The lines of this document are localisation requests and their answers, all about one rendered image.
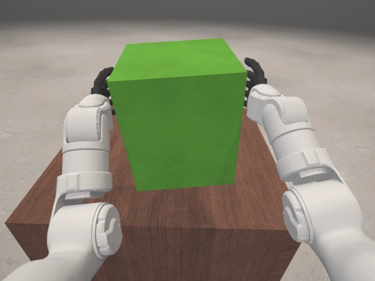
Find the left robot upper arm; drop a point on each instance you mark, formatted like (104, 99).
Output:
(80, 238)

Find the pedestal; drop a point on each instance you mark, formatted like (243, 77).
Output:
(230, 232)

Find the left robot forearm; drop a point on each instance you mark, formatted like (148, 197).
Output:
(86, 148)

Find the left robot hand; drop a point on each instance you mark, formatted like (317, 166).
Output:
(100, 85)

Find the right robot forearm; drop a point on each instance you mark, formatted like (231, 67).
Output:
(300, 156)

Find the carton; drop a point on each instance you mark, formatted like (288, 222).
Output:
(179, 106)

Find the right robot upper arm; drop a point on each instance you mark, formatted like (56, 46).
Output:
(325, 216)

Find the right robot hand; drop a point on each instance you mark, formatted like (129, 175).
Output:
(256, 77)

